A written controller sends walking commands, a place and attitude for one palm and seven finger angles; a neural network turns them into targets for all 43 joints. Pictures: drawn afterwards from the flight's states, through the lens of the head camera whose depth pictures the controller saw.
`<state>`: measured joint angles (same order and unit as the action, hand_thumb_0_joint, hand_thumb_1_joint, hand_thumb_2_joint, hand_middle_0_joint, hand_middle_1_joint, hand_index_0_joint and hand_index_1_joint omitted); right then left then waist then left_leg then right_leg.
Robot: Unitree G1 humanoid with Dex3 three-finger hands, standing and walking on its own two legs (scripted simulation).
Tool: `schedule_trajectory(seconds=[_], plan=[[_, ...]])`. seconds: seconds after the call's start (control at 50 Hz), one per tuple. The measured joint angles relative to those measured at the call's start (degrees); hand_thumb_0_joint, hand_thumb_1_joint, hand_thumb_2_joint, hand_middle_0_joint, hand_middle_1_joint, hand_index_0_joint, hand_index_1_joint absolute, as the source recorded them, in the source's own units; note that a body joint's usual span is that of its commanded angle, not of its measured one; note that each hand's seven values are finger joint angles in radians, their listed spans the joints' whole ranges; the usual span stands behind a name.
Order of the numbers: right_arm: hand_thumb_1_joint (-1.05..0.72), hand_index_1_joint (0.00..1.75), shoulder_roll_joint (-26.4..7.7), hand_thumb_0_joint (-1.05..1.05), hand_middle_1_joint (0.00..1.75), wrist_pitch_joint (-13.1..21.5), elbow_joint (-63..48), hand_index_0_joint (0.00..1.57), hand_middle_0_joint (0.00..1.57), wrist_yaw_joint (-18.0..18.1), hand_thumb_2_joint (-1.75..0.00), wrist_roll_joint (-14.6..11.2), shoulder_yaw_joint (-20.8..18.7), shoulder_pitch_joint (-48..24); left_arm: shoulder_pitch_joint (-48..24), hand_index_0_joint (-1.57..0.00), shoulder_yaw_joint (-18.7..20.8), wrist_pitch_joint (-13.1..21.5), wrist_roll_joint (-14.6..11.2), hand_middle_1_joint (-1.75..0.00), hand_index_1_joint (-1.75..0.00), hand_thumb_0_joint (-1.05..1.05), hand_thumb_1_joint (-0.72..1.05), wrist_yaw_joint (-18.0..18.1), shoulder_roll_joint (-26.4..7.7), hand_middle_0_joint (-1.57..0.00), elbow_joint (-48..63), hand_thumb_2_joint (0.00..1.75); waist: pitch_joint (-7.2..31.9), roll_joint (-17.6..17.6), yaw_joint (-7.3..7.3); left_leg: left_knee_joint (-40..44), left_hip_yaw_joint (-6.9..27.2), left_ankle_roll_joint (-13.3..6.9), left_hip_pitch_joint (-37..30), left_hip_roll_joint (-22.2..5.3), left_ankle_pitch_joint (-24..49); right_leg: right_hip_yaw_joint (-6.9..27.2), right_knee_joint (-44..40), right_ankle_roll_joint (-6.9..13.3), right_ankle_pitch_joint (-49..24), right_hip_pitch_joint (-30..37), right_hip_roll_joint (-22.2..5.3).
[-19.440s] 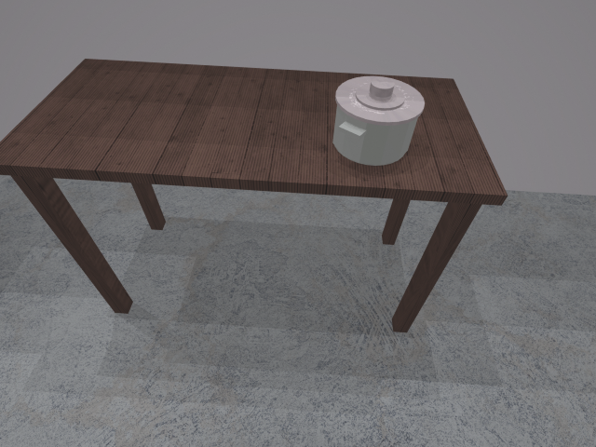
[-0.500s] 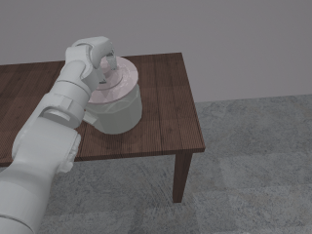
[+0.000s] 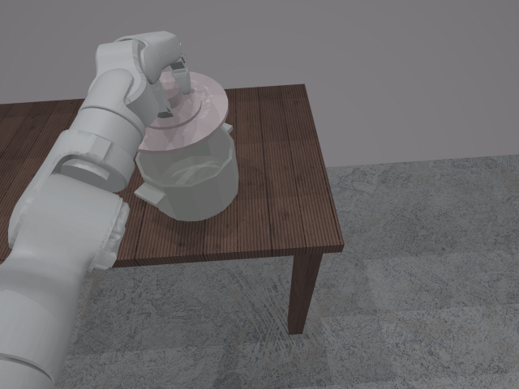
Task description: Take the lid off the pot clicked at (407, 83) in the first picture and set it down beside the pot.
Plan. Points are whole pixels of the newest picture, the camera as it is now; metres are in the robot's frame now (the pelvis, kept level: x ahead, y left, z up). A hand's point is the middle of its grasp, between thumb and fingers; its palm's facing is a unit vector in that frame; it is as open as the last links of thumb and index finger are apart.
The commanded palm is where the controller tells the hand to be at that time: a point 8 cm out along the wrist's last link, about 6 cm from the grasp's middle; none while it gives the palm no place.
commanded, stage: lift the lid straight up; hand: left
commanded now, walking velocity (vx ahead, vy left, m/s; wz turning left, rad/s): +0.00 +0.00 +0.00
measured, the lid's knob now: (165, 94) +0.52 +0.12 +0.18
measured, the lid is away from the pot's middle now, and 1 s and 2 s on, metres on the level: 0.01 0.03 0.16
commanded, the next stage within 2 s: move the lid sideways beside the pot in 0.72 s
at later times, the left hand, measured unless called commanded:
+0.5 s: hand (146, 66) +0.49 +0.12 +0.25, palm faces -0.28 -0.10 -0.96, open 7.8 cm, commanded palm +0.49 +0.13 +0.33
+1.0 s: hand (131, 60) +0.49 +0.14 +0.26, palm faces -0.22 -0.07 -0.97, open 7.8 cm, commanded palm +0.48 +0.15 +0.33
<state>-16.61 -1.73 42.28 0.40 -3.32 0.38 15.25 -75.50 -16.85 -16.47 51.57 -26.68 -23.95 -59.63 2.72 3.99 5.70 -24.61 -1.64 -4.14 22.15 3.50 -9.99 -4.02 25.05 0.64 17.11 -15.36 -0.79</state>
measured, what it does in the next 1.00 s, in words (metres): stands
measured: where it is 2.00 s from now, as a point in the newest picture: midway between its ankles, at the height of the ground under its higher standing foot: outside the picture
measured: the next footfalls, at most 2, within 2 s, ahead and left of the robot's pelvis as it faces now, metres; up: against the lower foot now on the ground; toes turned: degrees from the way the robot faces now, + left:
none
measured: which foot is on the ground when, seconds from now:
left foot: down 0.00-1.00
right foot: down 0.00-1.00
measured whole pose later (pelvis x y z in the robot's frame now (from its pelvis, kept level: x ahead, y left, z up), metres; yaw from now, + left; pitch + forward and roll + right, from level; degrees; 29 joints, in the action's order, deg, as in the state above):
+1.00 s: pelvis -0.01 +0.01 +0.00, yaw +0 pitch +7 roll +0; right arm -15.8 -2.3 41.3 0.4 -3.1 1.6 14.0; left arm -81.7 -15.8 -16.8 54.2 -28.6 -26.5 -60.8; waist 3.5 3.4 5.7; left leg -24.1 -1.9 -4.5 22.3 3.7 -9.1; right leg -3.6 24.8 0.2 16.2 -15.7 -0.9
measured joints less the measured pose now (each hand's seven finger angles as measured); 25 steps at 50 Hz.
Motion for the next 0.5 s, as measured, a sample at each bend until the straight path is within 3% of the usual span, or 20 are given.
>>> schedule_trajectory(seconds=[0.5], plan=[[-0.91, 0.30, 0.4, 0.01, 0.30, 0.0, -0.6, 0.20, 0.20, -0.4, -0.90, 0.2, 0.6, -1.6, -6.9, -0.66, 0.0, -3.1, 1.2, -0.98, -0.95, 0.01, 0.22, -3.4, -0.4, -0.62, -2.5, 0.73, 0.5, -0.3, -0.18, 0.6, 0.3, -0.1, -0.3, 0.2, 0.5, -0.2, -0.4, -0.1, -0.3, 0.3, -0.1]])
